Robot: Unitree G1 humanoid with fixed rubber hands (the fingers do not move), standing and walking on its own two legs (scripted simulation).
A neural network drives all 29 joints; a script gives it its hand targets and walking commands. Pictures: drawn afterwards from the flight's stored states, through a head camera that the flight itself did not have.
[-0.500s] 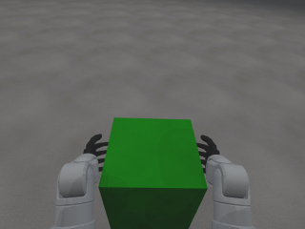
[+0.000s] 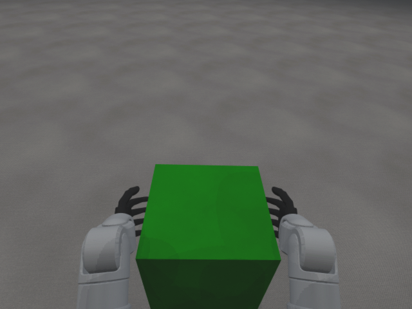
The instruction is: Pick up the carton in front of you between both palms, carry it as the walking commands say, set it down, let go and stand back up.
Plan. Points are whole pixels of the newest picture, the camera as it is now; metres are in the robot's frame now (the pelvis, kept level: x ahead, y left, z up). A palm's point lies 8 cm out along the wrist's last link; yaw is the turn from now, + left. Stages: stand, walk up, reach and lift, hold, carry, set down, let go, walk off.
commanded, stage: carry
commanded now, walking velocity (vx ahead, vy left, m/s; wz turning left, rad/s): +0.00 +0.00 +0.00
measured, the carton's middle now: (205, 242) +0.27 +0.00 +0.01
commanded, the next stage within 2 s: hold in 1.34 s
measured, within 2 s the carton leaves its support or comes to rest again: neither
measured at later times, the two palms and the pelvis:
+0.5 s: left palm (132, 241) +0.25 +0.14 +0.04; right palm (288, 242) +0.25 -0.16 +0.05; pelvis -0.04 -0.01 +0.00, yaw +0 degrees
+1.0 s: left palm (137, 238) +0.25 +0.13 +0.04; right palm (292, 239) +0.25 -0.17 +0.05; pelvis -0.04 -0.02 +0.00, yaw +0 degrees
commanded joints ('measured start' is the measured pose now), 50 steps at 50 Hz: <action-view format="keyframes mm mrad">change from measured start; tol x2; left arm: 1 -513 -885 -698 -17 -366 -51 -261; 7 -506 -869 -664 29 -321 -137 -260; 14 -488 -834 -578 127 -232 -259 -260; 24 -578 -864 -413 361 -107 -480 -275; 28 -613 -902 -399 411 -93 -542 -284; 31 -608 -918 -419 402 -100 -549 -286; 35 -571 -926 -478 341 -136 -512 -282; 39 -537 -901 -473 326 -135 -479 -278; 50 -556 -901 -476 316 -141 -480 -278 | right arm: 1 -483 888 688 0 351 -43 247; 8 -479 860 649 54 301 -143 248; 16 -477 832 542 184 199 -294 253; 24 -557 859 400 383 97 -473 270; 28 -593 898 384 434 80 -534 280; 31 -586 913 402 426 86 -542 282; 35 -545 920 459 366 123 -505 279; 39 -514 892 453 347 123 -473 274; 50 -538 897 467 332 131 -473 272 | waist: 1 -2 5 -121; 18 -3 8 -112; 36 -2 19 -198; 50 -2 6 -167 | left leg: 1 186 105 -133 -72 267 5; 8 182 101 -139 -103 167 -1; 19 171 104 -139 -117 120 -10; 26 179 106 -139 -113 135 -9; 38 195 112 -128 -77 272 -2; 50 186 106 -124 -83 226 -9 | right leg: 1 -101 -102 83 -111 277 -16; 7 -122 -100 94 -138 192 -32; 20 -145 -95 106 -151 142 -44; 27 -131 -89 105 -132 162 -50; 38 -95 -85 95 -84 278 -41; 50 -104 -91 101 -104 272 -46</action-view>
